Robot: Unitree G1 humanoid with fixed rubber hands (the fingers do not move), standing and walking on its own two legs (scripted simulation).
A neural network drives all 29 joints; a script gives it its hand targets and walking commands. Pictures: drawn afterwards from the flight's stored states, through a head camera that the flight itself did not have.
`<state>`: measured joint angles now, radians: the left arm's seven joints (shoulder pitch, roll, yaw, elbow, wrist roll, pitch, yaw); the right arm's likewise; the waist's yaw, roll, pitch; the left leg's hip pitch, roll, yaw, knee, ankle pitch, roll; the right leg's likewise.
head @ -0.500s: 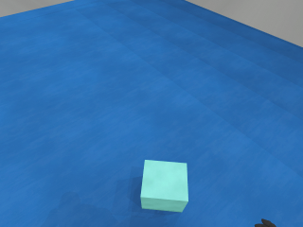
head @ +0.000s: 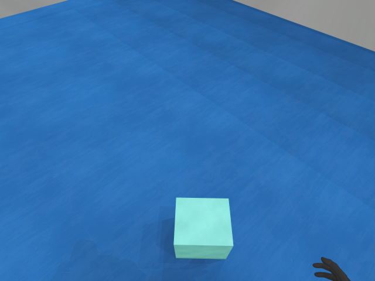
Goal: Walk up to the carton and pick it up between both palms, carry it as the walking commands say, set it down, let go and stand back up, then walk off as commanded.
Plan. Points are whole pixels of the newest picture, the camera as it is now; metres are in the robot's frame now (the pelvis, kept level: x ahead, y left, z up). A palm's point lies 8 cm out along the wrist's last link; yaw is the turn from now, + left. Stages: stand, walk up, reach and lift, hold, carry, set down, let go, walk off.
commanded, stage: walk up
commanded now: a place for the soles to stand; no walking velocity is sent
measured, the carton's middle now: (201, 229) +0.43 -0.06 -0.63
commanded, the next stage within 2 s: none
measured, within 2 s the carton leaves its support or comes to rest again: neither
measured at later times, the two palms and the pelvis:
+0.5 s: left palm out of the picture +0.07 +0.31 -0.08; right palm out of the picture +0.12 -0.33 -0.09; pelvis +0.00 -0.01 +0.00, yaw -1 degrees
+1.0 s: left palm out of the picture +0.07 +0.31 -0.08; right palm out of the picture +0.12 -0.34 -0.09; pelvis +0.00 -0.02 +0.00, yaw -1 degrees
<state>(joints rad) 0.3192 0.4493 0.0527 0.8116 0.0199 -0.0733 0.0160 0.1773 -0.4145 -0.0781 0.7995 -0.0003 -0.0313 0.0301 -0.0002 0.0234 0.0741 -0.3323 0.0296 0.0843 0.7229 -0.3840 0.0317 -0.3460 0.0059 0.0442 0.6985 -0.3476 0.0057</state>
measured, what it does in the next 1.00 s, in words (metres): stands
